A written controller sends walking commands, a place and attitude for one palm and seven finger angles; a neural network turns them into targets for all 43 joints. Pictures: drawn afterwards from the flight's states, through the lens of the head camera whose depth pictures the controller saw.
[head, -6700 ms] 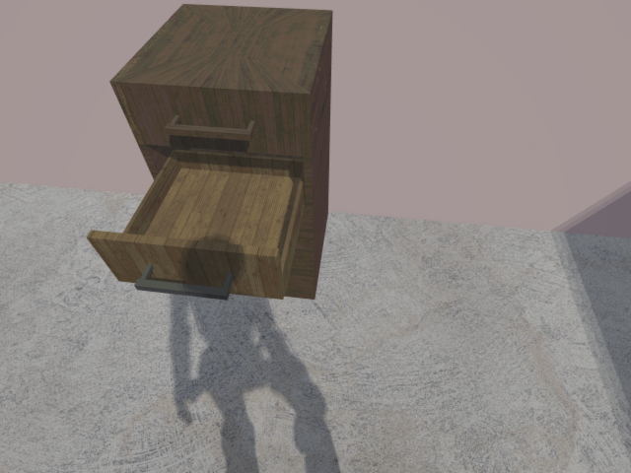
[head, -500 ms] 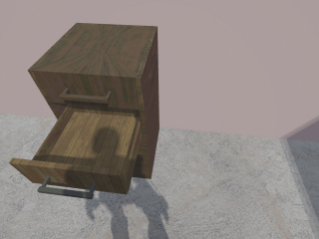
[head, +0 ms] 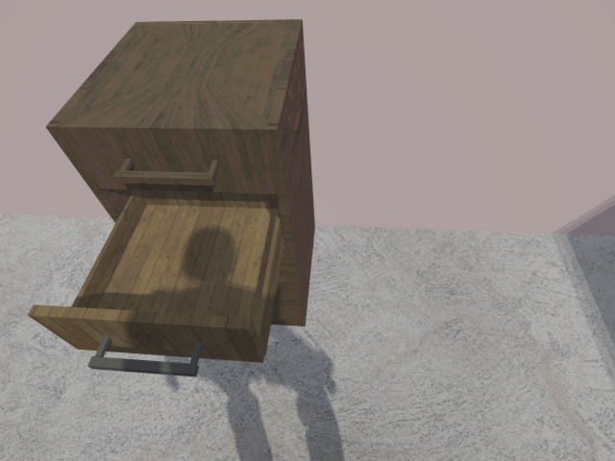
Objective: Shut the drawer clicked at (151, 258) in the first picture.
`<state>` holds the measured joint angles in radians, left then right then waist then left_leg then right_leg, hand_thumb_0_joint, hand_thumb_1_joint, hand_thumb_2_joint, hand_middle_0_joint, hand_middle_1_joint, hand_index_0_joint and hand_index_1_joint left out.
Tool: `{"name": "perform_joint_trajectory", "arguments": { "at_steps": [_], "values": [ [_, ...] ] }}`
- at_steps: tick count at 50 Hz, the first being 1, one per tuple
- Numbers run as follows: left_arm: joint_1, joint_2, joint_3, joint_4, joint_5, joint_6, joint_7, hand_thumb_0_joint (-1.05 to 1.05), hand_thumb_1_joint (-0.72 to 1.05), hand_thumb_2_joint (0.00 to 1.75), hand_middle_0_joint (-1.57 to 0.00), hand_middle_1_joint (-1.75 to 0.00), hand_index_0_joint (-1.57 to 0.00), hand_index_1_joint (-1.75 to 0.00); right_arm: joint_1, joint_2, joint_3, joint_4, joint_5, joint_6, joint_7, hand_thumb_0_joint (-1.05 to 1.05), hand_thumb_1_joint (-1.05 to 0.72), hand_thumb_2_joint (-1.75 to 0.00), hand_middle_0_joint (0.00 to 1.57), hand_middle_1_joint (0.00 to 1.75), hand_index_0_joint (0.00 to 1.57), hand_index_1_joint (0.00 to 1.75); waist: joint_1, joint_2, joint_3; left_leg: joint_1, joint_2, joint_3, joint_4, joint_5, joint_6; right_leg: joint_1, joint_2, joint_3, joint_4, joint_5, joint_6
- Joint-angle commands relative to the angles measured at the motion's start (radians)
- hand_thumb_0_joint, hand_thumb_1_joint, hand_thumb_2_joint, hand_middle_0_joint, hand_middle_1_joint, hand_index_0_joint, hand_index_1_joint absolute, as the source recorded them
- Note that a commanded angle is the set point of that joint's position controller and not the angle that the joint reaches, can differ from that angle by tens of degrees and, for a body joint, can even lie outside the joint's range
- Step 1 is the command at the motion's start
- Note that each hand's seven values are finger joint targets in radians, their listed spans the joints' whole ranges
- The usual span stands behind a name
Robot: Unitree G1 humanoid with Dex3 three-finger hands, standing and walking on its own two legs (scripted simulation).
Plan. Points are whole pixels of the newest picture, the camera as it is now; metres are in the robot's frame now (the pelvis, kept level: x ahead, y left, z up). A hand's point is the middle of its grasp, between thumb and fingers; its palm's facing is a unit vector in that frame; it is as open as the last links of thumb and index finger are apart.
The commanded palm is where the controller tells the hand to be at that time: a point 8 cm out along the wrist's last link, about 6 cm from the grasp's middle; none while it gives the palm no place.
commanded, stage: shuffle to correct the standing spot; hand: left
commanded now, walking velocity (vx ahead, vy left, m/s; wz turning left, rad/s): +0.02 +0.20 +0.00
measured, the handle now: (147, 356) +0.29 +0.33 -0.18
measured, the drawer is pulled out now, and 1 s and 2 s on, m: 0.30 0.30 0.30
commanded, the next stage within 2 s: come to a stop and stand still in 0.60 s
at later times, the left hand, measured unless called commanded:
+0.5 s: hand out of the picture -0.04 +0.28 -0.17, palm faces +0.12 -0.95 -0.29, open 7.4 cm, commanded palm none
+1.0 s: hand out of the picture -0.05 +0.26 -0.15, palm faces -0.01 -0.98 -0.21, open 7.4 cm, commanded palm none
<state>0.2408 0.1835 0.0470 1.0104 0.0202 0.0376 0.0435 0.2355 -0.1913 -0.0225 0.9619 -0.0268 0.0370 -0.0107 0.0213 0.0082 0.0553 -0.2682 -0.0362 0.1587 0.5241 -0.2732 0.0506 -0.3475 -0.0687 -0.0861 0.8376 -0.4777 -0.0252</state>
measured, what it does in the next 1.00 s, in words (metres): steps on the spot: right foot, then left foot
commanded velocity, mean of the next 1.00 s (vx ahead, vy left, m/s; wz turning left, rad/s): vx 0.04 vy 0.12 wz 0.00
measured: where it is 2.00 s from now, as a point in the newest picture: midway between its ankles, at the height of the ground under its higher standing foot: outside the picture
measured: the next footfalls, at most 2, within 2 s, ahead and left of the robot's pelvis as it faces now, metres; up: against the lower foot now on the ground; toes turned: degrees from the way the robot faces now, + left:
right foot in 0.04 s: +0.01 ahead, -0.08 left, +0.00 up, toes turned -7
left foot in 0.48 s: +0.04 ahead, +0.21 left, +0.00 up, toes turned +7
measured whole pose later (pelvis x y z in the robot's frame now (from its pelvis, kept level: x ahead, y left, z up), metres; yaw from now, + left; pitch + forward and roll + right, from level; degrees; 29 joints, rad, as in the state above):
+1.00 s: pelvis -0.02 +0.09 +0.02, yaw +0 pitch +1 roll +4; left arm 0.38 0.12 -0.03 1.04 0.02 0.00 0.02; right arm 0.29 -0.18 -0.03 0.96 -0.02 0.04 0.02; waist 0.00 -0.01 0.02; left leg -0.35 0.04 0.03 0.75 -0.36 -0.01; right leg -0.23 -0.04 -0.08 0.51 -0.30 -0.07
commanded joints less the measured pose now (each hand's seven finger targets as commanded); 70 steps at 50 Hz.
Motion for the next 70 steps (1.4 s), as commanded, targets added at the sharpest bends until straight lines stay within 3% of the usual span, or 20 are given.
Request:
{"name": "perform_joint_trajectory", "arguments": {
  "at_steps": [1, 2, 3, 8, 20, 22, 24, 25, 27, 34, 35, 36, 37, 38, 43, 45, 49, 55, 57, 70],
  "values": [
    [0.199, 0.109, 0.015, -0.015, 0.013, -0.037, 0.017, 0.00, 0.90, 0.90, -0.20, -0.30, -0.20, -0.30, 0.018, -0.110, -0.030, -0.064, 0.011, -0.010, 0.006, 0.00, -0.90, -0.90, 0.20, 0.30, 0.20, 0.30, 0.064, -0.091, -0.085, -0.132, 0.166, -0.154, 0.043, 0.159, 0.047, 0.275, -0.134, 0.112, -0.432, 0.330, -0.023],
    [0.214, 0.202, 0.032, -0.021, 0.020, -0.047, 0.023, 0.00, 0.90, 0.90, -0.20, -0.30, -0.20, -0.30, 0.024, -0.068, -0.031, -0.087, 0.013, -0.011, 0.010, 0.00, -0.90, -0.90, 0.20, 0.30, 0.20, 0.30, 0.053, -0.312, -0.060, -0.314, 0.023, -0.059, 0.241, -0.152, -0.042, 0.332, -0.399, 0.449, -0.506, 0.554, -0.137],
    [0.231, 0.227, 0.033, -0.015, 0.006, -0.054, 0.022, 0.00, 0.90, 0.90, -0.20, -0.30, -0.20, -0.30, -0.034, -0.094, -0.036, -0.090, -0.002, 0.001, 0.003, 0.00, -0.90, -0.90, 0.20, 0.30, 0.20, 0.30, 0.078, -0.276, -0.048, -0.348, 0.026, -0.141, 0.455, -0.315, -0.062, 0.279, -0.475, 0.491, -0.520, 0.790, -0.214],
    [0.117, 0.178, 0.034, -0.056, 0.013, -0.064, 0.019, 0.00, 0.90, 0.90, -0.20, -0.30, -0.20, -0.30, -0.026, -0.063, -0.035, -0.053, 0.005, 0.017, 0.025, 0.00, -0.90, -0.90, 0.20, 0.30, 0.20, 0.30, 0.011, -0.182, -0.050, -0.355, 0.056, -0.168, 0.629, -0.103, -0.101, 0.251, -0.290, 0.184, -0.440, 0.863, -0.148],
    [0.072, 0.267, 0.067, -0.050, 0.023, -0.036, -0.001, 0.00, 0.90, 0.90, -0.20, -0.30, -0.20, -0.30, -0.023, -0.068, -0.033, -0.066, 0.025, 0.000, 0.031, 0.00, -0.90, -0.90, 0.20, 0.30, 0.20, 0.30, 0.007, -0.236, -0.031, -0.012, 0.034, -0.041, 0.067, -0.045, -0.098, 0.082, -0.282, 0.157, -0.428, 0.508, -0.103],
    [0.056, 0.234, 0.062, -0.055, 0.016, -0.024, 0.000, 0.00, 0.90, 0.90, -0.20, -0.30, -0.20, -0.30, 0.085, -0.103, -0.034, -0.029, 0.021, -0.013, 0.023, 0.00, -0.90, -0.90, 0.20, 0.30, 0.20, 0.30, -0.033, -0.117, -0.082, 0.178, 0.050, -0.026, -0.136, 0.097, -0.087, 0.025, -0.196, 0.103, -0.271, 0.408, -0.057],
    [0.071, 0.102, 0.038, -0.089, 0.010, -0.008, -0.003, 0.00, 0.90, 0.90, -0.20, -0.30, -0.20, -0.30, 0.135, -0.227, -0.055, -0.034, 0.008, -0.011, 0.013, 0.00, -0.90, -0.90, 0.20, 0.30, 0.20, 0.30, -0.039, 0.270, -0.092, 0.232, 0.347, -0.344, -0.192, 0.451, 0.072, -0.205, 0.009, -0.018, 0.133, -0.178, 0.024],
    [0.038, 0.087, 0.029, -0.116, 0.010, -0.008, 0.002, 0.00, 0.90, 0.90, -0.20, -0.30, -0.20, -0.30, 0.149, -0.229, -0.050, -0.051, 0.007, 0.000, 0.012, 0.00, -0.90, -0.90, 0.20, 0.30, 0.20, 0.30, -0.053, 0.180, -0.037, 0.101, 0.370, -0.301, -0.184, 0.462, 0.145, -0.201, 0.012, 0.011, 0.300, -0.188, 0.008],
    [0.038, 0.100, 0.035, -0.089, 0.001, -0.001, 0.016, 0.00, 0.90, 0.90, -0.20, -0.30, -0.20, -0.30, 0.016, -0.171, -0.037, -0.071, -0.001, 0.001, -0.001, 0.00, -0.90, -0.90, 0.20, 0.30, 0.20, 0.30, -0.016, 0.349, -0.076, -0.004, 0.329, -0.330, -0.239, 0.202, 0.173, -0.218, -0.003, 0.063, 0.458, -0.105, -0.002],
    [0.219, 0.036, 0.007, -0.016, 0.003, -0.025, 0.006, 0.00, 0.90, 0.90, -0.20, -0.30, -0.20, -0.30, 0.005, -0.128, -0.025, -0.069, -0.003, 0.004, 0.005, 0.00, -0.90, -0.90, 0.20, 0.30, 0.20, 0.30, 0.056, 0.090, -0.065, -0.098, 0.220, -0.238, -0.116, 0.086, 0.122, 0.159, 0.011, -0.020, -0.244, 0.130, 0.006],
    [0.258, 0.068, 0.011, -0.002, 0.008, -0.035, 0.010, 0.00, 0.90, 0.90, -0.20, -0.30, -0.20, -0.30, 0.017, -0.102, -0.022, -0.065, 0.006, 0.002, 0.010, 0.00, -0.90, -0.90, 0.20, 0.30, 0.20, 0.30, 0.079, -0.043, -0.050, -0.162, 0.170, -0.202, -0.006, 0.031, 0.079, 0.263, -0.018, 0.020, -0.421, 0.225, -0.001],
    [0.271, 0.134, 0.016, -0.003, 0.017, -0.049, 0.016, 0.00, 0.90, 0.90, -0.20, -0.30, -0.20, -0.30, 0.059, -0.035, -0.018, -0.072, 0.014, -0.006, 0.011, 0.00, -0.90, -0.90, 0.20, 0.30, 0.20, 0.30, 0.061, -0.286, -0.025, -0.302, 0.063, -0.097, 0.194, -0.139, -0.008, 0.332, -0.246, 0.306, -0.569, 0.262, -0.060],
    [0.233, 0.190, 0.010, -0.029, 0.007, -0.049, 0.007, 0.00, 0.90, 0.90, -0.20, -0.30, -0.20, -0.30, 0.066, -0.057, -0.026, -0.075, 0.002, 0.001, 0.005, 0.00, -0.90, -0.90, 0.20, 0.30, 0.20, 0.30, 0.035, -0.313, -0.006, -0.326, 0.032, -0.130, 0.367, -0.266, -0.055, 0.217, -0.389, 0.467, -0.635, 0.272, -0.150],
    [0.192, 0.173, 0.021, -0.035, 0.003, -0.060, 0.007, 0.00, 0.90, 0.90, -0.20, -0.30, -0.20, -0.30, 0.034, -0.078, -0.030, -0.063, -0.006, 0.008, 0.005, 0.00, -0.90, -0.90, 0.20, 0.30, 0.20, 0.30, 0.030, -0.377, 0.030, -0.349, 0.063, -0.189, 0.466, -0.216, -0.063, 0.161, -0.360, 0.499, -0.665, 0.269, -0.145],
    [0.107, 0.106, 0.002, -0.047, 0.009, -0.071, -0.004, 0.00, 0.90, 0.90, -0.20, -0.30, -0.20, -0.30, 0.096, -0.025, -0.016, 0.036, 0.007, -0.005, 0.018, 0.00, -0.90, -0.90, 0.20, 0.30, 0.20, 0.30, -0.032, -0.139, 0.038, -0.173, 0.081, -0.113, 0.404, -0.050, -0.082, 0.087, -0.186, 0.156, -0.591, 0.450, -0.135],
    [0.130, 0.227, -0.042, -0.033, 0.014, -0.101, 0.000, 0.00, 0.90, 0.90, -0.20, -0.30, -0.20, -0.30, -0.029, -0.089, -0.003, -0.075, -0.001, -0.013, 0.025, 0.00, -0.90, -0.90, 0.20, 0.30, 0.20, 0.30, -0.051, 0.028, 0.152, -0.133, 0.043, -0.192, 0.362, -0.174, -0.037, 0.027, -0.211, 0.333, -0.543, 0.539, -0.130],
    [0.061, 0.180, -0.021, -0.073, 0.007, -0.065, 0.004, 0.00, 0.90, 0.90, -0.20, -0.30, -0.20, -0.30, 0.045, -0.026, -0.015, -0.074, 0.008, -0.018, 0.028, 0.00, -0.90, -0.90, 0.20, 0.30, 0.20, 0.30, -0.039, -0.114, -0.037, -0.024, 0.044, -0.086, 0.142, -0.084, -0.063, 0.028, -0.142, 0.203, -0.543, -0.038, -0.084],
    [0.078, 0.106, -0.029, -0.057, -0.006, -0.064, 0.006, 0.00, 0.90, 0.90, -0.20, -0.30, -0.20, -0.30, 0.110, -0.101, 0.004, -0.020, 0.002, -0.052, -0.005, 0.00, -0.90, -0.90, 0.20, 0.30, 0.20, 0.30, -0.020, -0.083, -0.049, 0.034, 0.140, -0.185, -0.017, 0.156, -0.012, 0.111, -0.039, 0.114, -0.386, 0.289, -0.035],
    [0.072, 0.113, -0.027, -0.041, -0.013, -0.066, 0.006, 0.00, 0.90, 0.90, -0.20, -0.30, -0.20, -0.30, 0.086, -0.094, 0.004, 0.019, 0.009, -0.058, -0.012, 0.00, -0.90, -0.90, 0.20, 0.30, 0.20, 0.30, -0.016, 0.107, -0.112, 0.076, 0.131, -0.183, 0.010, 0.381, -0.017, 0.188, -0.041, 0.081, -0.310, 0.533, -0.031],
    [0.004, 0.113, -0.023, -0.055, -0.010, -0.040, 0.002, 0.00, 0.90, 0.90, -0.20, -0.30, -0.20, -0.30, 0.046, -0.124, 0.004, 0.040, 0.009, -0.051, -0.018, 0.00, -0.90, -0.90, 0.20, 0.30, 0.20, 0.30, -0.018, 0.036, -0.028, 0.103, 0.150, -0.227, -0.098, 0.458, 0.004, 0.190, -0.024, 0.036, -0.328, 0.421, 0.004]
  ]
}}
